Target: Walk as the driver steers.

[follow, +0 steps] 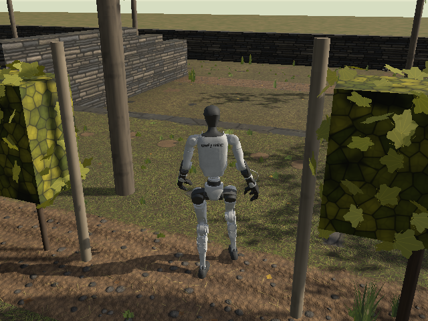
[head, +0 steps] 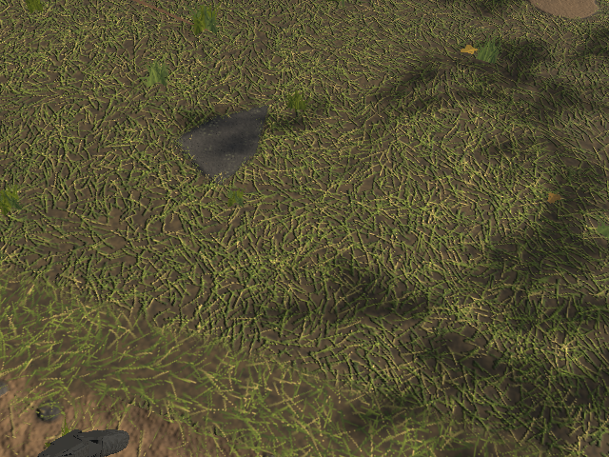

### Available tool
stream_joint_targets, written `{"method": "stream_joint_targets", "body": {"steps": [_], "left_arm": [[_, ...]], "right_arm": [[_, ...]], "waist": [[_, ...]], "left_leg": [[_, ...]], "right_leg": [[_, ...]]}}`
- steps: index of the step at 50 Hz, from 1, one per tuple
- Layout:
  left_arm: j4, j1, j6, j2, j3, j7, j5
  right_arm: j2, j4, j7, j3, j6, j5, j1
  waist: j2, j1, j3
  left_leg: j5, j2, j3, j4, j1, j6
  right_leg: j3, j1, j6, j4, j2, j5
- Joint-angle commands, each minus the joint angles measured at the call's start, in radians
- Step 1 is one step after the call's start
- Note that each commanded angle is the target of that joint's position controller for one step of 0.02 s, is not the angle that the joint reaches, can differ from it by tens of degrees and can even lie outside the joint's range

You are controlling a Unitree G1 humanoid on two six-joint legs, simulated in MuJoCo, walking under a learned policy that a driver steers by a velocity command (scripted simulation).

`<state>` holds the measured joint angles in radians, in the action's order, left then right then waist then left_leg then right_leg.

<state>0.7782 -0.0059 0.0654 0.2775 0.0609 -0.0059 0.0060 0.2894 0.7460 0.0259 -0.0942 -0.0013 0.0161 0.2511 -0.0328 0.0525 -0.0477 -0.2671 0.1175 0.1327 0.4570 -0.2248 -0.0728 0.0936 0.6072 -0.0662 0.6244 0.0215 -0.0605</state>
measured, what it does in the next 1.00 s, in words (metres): steps on the spot: right foot, then left foot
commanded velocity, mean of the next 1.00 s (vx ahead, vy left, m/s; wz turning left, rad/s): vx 0.03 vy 0.00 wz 0.01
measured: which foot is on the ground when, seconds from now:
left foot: down 0.00-0.08, up 0.10-0.42, down 0.44-0.86, up 0.88-1.00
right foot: up 0.00-0.06, down 0.08-0.46, up 0.48-0.82, down 0.84-1.00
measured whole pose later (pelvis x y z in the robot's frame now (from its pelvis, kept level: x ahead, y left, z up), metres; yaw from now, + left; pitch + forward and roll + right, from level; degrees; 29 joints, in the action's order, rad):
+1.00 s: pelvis +0.09 -0.05 +0.00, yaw -4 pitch +2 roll +2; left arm 0.72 -0.18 -0.01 0.31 0.07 0.01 0.00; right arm 0.32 0.76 0.05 -0.10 0.03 -0.01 0.11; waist 0.04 -0.01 -0.06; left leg -0.47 -0.02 0.02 1.12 -0.51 0.06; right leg 0.01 0.29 0.07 0.50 -0.04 -0.24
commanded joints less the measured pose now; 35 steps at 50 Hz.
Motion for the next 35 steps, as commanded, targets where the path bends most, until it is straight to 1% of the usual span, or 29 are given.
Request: {"method": "stream_joint_targets", "body": {"steps": [1, 2, 3, 4, 5, 6, 7, 8, 9, 10, 11, 12, 14, 16, 19, 20, 21, 22, 23, 24, 25, 26, 27, 28, 29, 31, 32, 33, 35], "left_arm": [[-0.066, -0.007, 0.014, 0.122, 0.033, 0.006, -0.001], [-0.063, -0.035, 0.021, 0.13, 0.038, 0.008, 0.002], [-0.053, -0.084, 0.034, 0.136, 0.044, 0.005, 0.018], [-0.053, -0.147, 0.04, 0.198, 0.056, -0.003, 0.039], [-0.055, -0.169, 0.026, 0.232, 0.059, -0.009, 0.064], [-0.054, -0.176, 0.008, 0.194, 0.055, -0.008, 0.021], [-0.081, -0.136, -0.003, 0.126, 0.036, -0.013, 0.009], [-0.088, -0.107, -0.017, 0.101, 0.027, -0.016, 0.013], [-0.094, -0.077, -0.032, 0.09, 0.019, -0.017, 0.014], [-0.094, -0.052, -0.042, 0.102, 0.019, -0.02, 0.018], [-0.092, -0.036, -0.043, 0.112, 0.021, -0.025, 0.017], [-0.09, -0.027, -0.047, 0.108, 0.024, -0.027, 0.015], [-0.082, -0.041, -0.05, 0.124, 0.031, -0.031, 0.011], [-0.068, -0.06, -0.052, 0.14, 0.035, -0.027, 0.005], [-0.043, -0.082, -0.052, 0.148, 0.031, -0.006, -0.016], [-0.037, -0.067, -0.052, 0.135, 0.023, 0.003, -0.025], [-0.026, -0.063, -0.05, 0.112, 0.012, 0.012, -0.034], [-0.005, -0.107, -0.043, 0.078, -0.001, 0.026, -0.034], [-0.011, -0.122, -0.032, 0.02, -0.025, 0.042, 0.002], [-0.037, -0.101, -0.029, 0.046, -0.014, 0.034, -0.007], [-0.029, -0.068, -0.035, 0.129, 0.006, 0.026, -0.01], [-0.021, -0.081, -0.049, 0.151, 0.02, 0.023, -0.018], [0.001, -0.116, -0.063, 0.155, 0.029, 0.012, -0.023], [0.008, -0.145, -0.077, 0.164, 0.039, 0.004, -0.02], [0.011, -0.166, -0.085, 0.147, 0.04, 0.0, -0.026], [-0.001, -0.172, -0.095, 0.119, 0.037, -0.003, -0.034], [-0.012, -0.155, -0.099, 0.104, 0.032, -0.001, -0.033], [-0.026, -0.135, -0.098, 0.083, 0.022, -0.001, -0.026], [-0.05, -0.11, -0.1, 0.075, 0.013, 0.01, -0.025]], "right_arm": [[0.135, -0.075, 0.014, -0.031, 0.002, -0.001, -0.023], [0.13, -0.086, 0.016, -0.028, 0.002, 0.001, -0.046], [0.118, -0.094, 0.016, -0.023, 0.004, -0.001, -0.069], [0.063, -0.12, 0.017, -0.005, -0.001, -0.018, -0.058], [0.024, -0.116, 0.016, 0.004, -0.004, -0.015, 0.12], [0.122, -0.107, 0.008, -0.012, -0.003, -0.004, 0.175], [0.188, -0.096, 0.009, -0.032, 0.011, 0.008, 0.099], [0.191, -0.099, 0.014, -0.036, 0.03, 0.008, 0.041], [0.187, -0.101, 0.021, -0.04, 0.053, 0.009, 0.018], [0.163, -0.11, 0.02, -0.037, 0.066, 0.012, 0.013], [0.14, -0.115, 0.024, -0.032, 0.074, 0.016, 0.025], [0.111, -0.117, 0.023, -0.026, 0.075, 0.018, 0.034], [0.091, -0.141, 0.021, -0.018, 0.071, 0.01, 0.0], [0.065, -0.152, 0.013, -0.001, 0.063, -0.004, -0.028], [0.069, -0.124, 0.001, 0.004, 0.057, -0.014, 0.005], [0.062, -0.1, -0.003, 0.005, 0.056, -0.018, 0.038], [0.052, -0.072, -0.007, 0.007, 0.055, -0.023, 0.079], [0.078, -0.069, -0.005, 0.005, 0.056, -0.031, 0.083], [0.171, -0.085, 0.01, -0.009, 0.057, -0.042, 0.089], [0.184, -0.088, 0.009, -0.01, 0.05, -0.061, -0.007], [0.149, -0.121, 0.008, -0.003, 0.032, -0.062, -0.086], [0.151, -0.114, 0.007, -0.006, 0.018, -0.061, -0.112], [0.161, -0.112, 0.01, -0.012, 0.007, -0.053, -0.101], [0.15, -0.1, 0.012, -0.01, -0.003, -0.037, -0.096], [0.134, -0.093, 0.016, -0.005, -0.006, -0.032, -0.088], [0.111, -0.085, 0.022, -0.001, -0.003, -0.024, -0.098], [0.107, -0.082, 0.026, -0.001, 0.002, -0.022, -0.104], [0.103, -0.071, 0.026, 0.0, 0.008, -0.02, -0.095], [0.126, -0.065, 0.026, -0.009, 0.02, -0.022, -0.102]], "waist": [[0.165, -0.039, 0.145], [0.177, -0.061, 0.141], [0.168, -0.096, 0.147], [0.055, -0.099, 0.235], [-0.211, -0.023, 0.335], [-0.232, -0.011, 0.385], [-0.134, -0.045, 0.294], [-0.077, -0.052, 0.235], [-0.069, -0.051, 0.185], [-0.086, -0.037, 0.144], [-0.09, -0.03, 0.119], [-0.11, -0.032, 0.112], [-0.124, -0.052, 0.13], [-0.113, -0.069, 0.16], [-0.117, -0.066, 0.167], [-0.106, -0.041, 0.158], [-0.1, -0.016, 0.148], [-0.075, -0.022, 0.146], [0.123, -0.051, 0.172], [0.297, -0.07, 0.13], [0.232, -0.058, 0.075], [0.23, -0.061, 0.052], [0.221, -0.054, 0.055], [0.209, -0.055, 0.049], [0.185, -0.062, 0.053], [0.167, -0.065, 0.064], [0.167, -0.058, 0.065], [0.182, -0.046, 0.075], [0.185, -0.031, 0.09]], "left_leg": [[0.448, -0.226, 0.225, 0.018, 0.046, -0.101], [0.41, -0.215, 0.252, 0.057, 0.052, -0.088], [0.345, -0.164, 0.241, 0.134, 0.033, -0.053], [0.17, -0.087, 0.165, 0.336, -0.067, -0.002], [-0.463, 0.049, 0.062, 0.578, -0.308, 0.06], [-0.473, -0.026, 0.047, 0.743, -0.386, 0.097], [-0.391, -0.068, 0.028, 0.824, -0.425, 0.123], [-0.317, -0.093, -0.005, 0.844, -0.438, 0.138], [-0.264, -0.115, -0.015, 0.846, -0.42, 0.148], [-0.219, -0.126, -0.039, 0.825, -0.377, 0.15], [-0.177, -0.126, -0.064, 0.763, -0.33, 0.146], [-0.163, -0.125, -0.094, 0.701, -0.312, 0.15], [-0.154, -0.147, -0.111, 0.591, -0.289, 0.152], [-0.172, -0.154, -0.111, 0.45, -0.188, 0.134], [-0.132, -0.133, -0.132, 0.251, -0.063, 0.099], [-0.052, -0.125, -0.145, 0.123, 0.015, 0.081], [0.052, -0.112, -0.16, -0.028, 0.129, 0.058], [0.118, -0.15, -0.108, -0.086, 0.242, 0.032], [0.307, -0.37, 0.128, -0.131, 0.31, -0.026], [0.215, -0.471, 0.181, -0.166, 0.052, -0.15], [0.157, -0.427, 0.137, -0.2, 0.002, -0.159], [0.209, -0.405, 0.094, -0.178, 0.028, -0.146], [0.3, -0.401, 0.072, -0.164, 0.061, -0.147], [0.418, -0.422, 0.064, -0.148, 0.086, -0.157], [0.507, -0.427, 0.039, -0.133, 0.104, -0.164], [0.527, -0.424, -0.012, -0.122, 0.161, -0.157], [0.512, -0.417, -0.037, -0.119, 0.178, -0.152], [0.503, -0.406, -0.058, -0.118, 0.189, -0.15], [0.502, -0.412, -0.09, -0.108, 0.187, -0.151]], "right_leg": [[-0.012, -0.161, 0.013, -0.09, -0.048, -0.02], [-0.014, -0.199, 0.029, -0.144, -0.046, -0.006], [-0.021, -0.29, 0.058, -0.225, -0.017, 0.118], [0.109, -0.489, 0.125, -0.198, 0.154, 0.427], [0.398, -0.744, 0.33, -0.179, 0.41, 0.747], [0.557, -0.744, 0.398, -0.218, 0.473, 0.544], [0.423, -0.677, 0.361, -0.223, 0.401, 0.392], [0.302, -0.596, 0.316, -0.239, 0.335, 0.26], [0.225, -0.508, 0.298, -0.272, 0.292, 0.158], [0.159, -0.416, 0.287, -0.308, 0.254, 0.092], [0.09, -0.357, 0.271, -0.344, 0.221, 0.04], [0.036, -0.36, 0.261, -0.354, 0.195, 0.032], [0.004, -0.394, 0.283, -0.364, 0.222, 0.052], [-0.001, -0.388, 0.3, -0.358, 0.232, 0.065], [0.023, -0.386, 0.3, -0.356, 0.236, -0.023], [0.016, -0.353, 0.278, -0.342, 0.22, -0.074], [0.0, -0.295, 0.239, -0.321, 0.195, -0.114], [-0.023, -0.224, 0.165, -0.287, 0.157, -0.14], [-0.097, -0.153, 0.08, -0.105, 0.072, -0.274], [-0.11, -0.19, 0.049, -0.053, 0.017, -0.447], [-0.085, -0.22, 0.035, 0.074, 0.02, -0.434], [-0.101, -0.146, 0.033, 0.173, 0.002, -0.418], [-0.086, -0.1, 0.025, 0.282, 0.0, -0.446], [-0.052, -0.059, 0.014, 0.381, 0.002, -0.452], [-0.034, -0.038, 0.006, 0.453, -0.007, -0.455], [-0.041, 0.004, -0.011, 0.455, 0.003, -0.415], [-0.057, 0.005, -0.02, 0.409, 0.012, -0.39], [-0.073, -0.021, -0.024, 0.354, 0.019, -0.383], [-0.111, -0.089, -0.02, 0.252, 0.022, -0.378]]}}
